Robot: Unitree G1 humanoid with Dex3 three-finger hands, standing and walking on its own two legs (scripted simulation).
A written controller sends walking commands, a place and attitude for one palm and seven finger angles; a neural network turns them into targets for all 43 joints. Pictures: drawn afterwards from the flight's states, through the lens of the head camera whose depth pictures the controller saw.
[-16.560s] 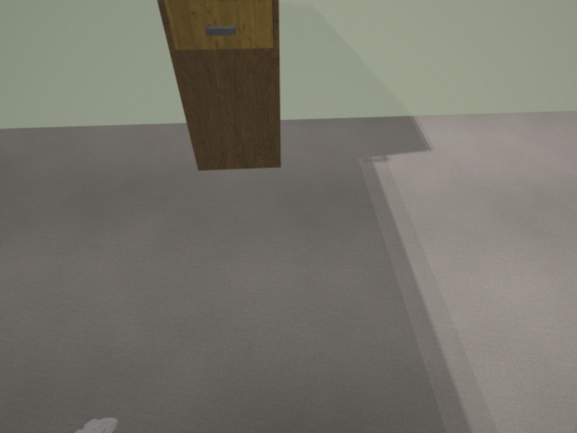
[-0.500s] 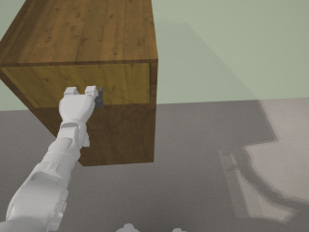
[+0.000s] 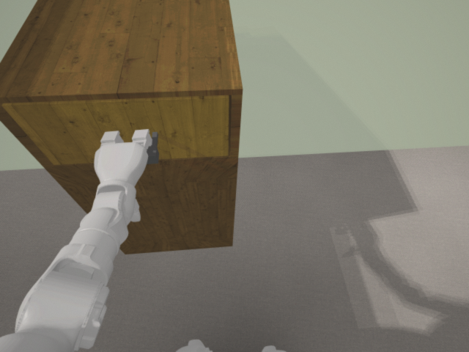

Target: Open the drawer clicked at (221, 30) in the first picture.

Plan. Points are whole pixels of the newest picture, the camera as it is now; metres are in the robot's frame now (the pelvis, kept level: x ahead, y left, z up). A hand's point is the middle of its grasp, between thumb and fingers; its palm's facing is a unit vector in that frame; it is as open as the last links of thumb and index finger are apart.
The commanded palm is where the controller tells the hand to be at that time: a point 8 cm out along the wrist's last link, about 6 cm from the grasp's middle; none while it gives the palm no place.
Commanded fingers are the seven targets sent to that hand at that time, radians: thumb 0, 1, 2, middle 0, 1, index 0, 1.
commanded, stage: close the thumb around the handle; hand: left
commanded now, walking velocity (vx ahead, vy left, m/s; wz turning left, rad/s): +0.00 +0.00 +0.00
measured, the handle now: (130, 147) +0.50 +0.20 +0.01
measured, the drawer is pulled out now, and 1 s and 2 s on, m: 0.00 0.00 0.10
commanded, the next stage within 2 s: pull the drawer open in 0.68 s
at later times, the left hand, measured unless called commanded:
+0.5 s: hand (131, 176) +0.44 +0.20 -0.01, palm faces -0.03 -0.04 -1.00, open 7.2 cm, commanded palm +0.42 +0.19 +0.05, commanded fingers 0.00 0.90 0.90 -0.40 -1.35 -0.40 -1.35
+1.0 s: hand (131, 179) +0.44 +0.19 -0.01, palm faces -0.05 -0.05 -1.00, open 6.1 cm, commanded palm +0.39 +0.19 +0.05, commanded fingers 0.00 0.90 0.90 -0.40 -1.35 -0.40 -1.35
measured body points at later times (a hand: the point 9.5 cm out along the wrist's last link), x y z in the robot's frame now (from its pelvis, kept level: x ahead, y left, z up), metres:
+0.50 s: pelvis +0.00 +0.00 +0.00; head +0.08 +0.00 +0.44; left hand +0.44 +0.19 +0.05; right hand +0.05 -0.26 -0.13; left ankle +0.00 +0.06 -0.69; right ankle -0.03 -0.10 -0.69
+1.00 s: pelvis +0.01 -0.01 +0.01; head +0.09 -0.01 +0.45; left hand +0.43 +0.19 +0.05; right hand +0.05 -0.27 -0.13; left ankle +0.00 +0.06 -0.69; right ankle -0.03 -0.10 -0.69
